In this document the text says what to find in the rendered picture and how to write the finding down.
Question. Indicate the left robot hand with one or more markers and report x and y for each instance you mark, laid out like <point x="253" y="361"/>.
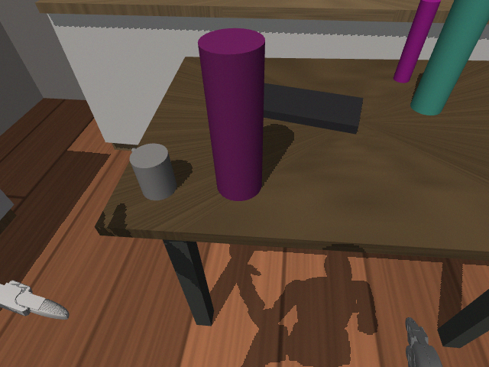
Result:
<point x="18" y="298"/>

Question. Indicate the right robot hand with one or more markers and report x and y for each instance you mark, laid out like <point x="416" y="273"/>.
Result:
<point x="419" y="353"/>

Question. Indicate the table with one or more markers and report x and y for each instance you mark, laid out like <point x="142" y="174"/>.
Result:
<point x="404" y="184"/>

